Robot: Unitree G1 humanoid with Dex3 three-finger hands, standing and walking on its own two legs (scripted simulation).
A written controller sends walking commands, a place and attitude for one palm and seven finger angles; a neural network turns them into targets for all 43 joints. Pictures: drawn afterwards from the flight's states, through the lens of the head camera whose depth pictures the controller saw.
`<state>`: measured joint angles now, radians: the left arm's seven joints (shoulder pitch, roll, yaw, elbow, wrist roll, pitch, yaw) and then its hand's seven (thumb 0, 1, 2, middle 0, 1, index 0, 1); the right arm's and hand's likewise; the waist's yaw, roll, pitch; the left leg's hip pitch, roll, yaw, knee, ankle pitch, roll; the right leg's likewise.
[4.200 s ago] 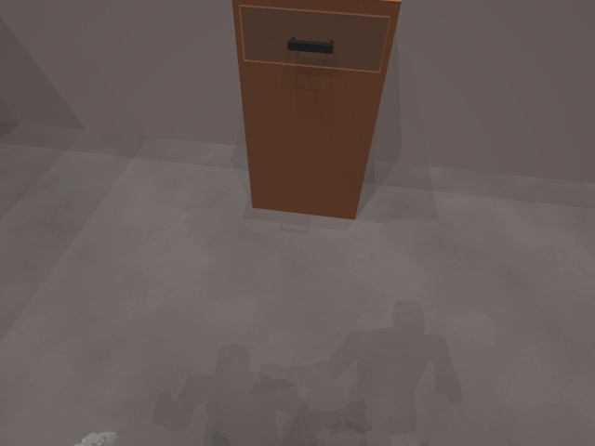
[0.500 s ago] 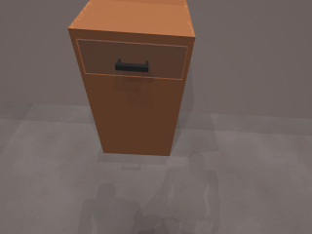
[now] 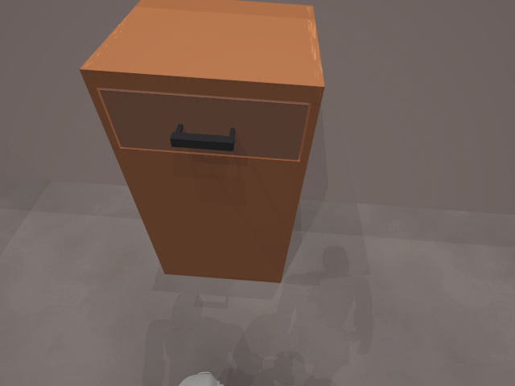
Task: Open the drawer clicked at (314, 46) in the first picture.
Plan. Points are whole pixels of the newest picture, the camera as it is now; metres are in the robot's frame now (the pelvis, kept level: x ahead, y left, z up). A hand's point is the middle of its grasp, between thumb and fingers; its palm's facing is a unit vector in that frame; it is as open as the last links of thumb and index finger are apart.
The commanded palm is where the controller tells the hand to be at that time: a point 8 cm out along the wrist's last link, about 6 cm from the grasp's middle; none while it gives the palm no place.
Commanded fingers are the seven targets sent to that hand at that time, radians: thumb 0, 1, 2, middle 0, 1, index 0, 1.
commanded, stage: come to a stop and stand still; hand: left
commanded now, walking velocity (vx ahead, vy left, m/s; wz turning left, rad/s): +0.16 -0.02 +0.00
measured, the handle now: (204, 135) +0.60 +0.17 +0.02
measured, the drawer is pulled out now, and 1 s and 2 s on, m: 0.00 0.00 0.00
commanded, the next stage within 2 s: look again from close up in 1.40 s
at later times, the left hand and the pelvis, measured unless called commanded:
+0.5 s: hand (165, 376) +0.16 +0.18 -0.17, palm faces +0.00 -0.96 -0.27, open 7.4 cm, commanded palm none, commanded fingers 0.00 0.90 0.90 -0.20 -0.30 -0.20 -0.30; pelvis +0.08 -0.03 -0.01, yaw -3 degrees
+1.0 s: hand out of the picture +0.06 +0.17 -0.17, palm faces +0.07 -0.97 -0.24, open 7.4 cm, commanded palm none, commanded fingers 0.00 0.90 0.90 -0.20 -0.30 -0.20 -0.30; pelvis +0.03 -0.02 +0.00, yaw -1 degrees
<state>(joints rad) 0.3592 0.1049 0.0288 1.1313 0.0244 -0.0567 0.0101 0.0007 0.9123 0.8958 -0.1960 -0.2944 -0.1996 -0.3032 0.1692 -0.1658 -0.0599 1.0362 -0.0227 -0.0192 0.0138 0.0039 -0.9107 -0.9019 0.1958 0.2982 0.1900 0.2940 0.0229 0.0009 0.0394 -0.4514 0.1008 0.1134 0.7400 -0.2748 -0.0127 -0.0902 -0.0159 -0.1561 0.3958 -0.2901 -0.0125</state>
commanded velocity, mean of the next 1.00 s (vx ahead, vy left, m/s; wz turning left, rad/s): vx -0.06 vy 0.04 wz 0.00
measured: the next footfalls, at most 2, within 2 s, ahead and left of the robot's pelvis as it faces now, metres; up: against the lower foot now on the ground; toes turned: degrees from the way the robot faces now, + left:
left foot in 0.06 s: +0.15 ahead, +0.11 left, +0.00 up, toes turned +8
right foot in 0.52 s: +0.14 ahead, -0.15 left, +0.00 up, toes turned -8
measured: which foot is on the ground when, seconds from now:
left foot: up 0.00-0.04, down 0.06-0.52, up 0.54-1.00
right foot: down 0.00-0.08, up 0.10-0.50, down 0.52-1.00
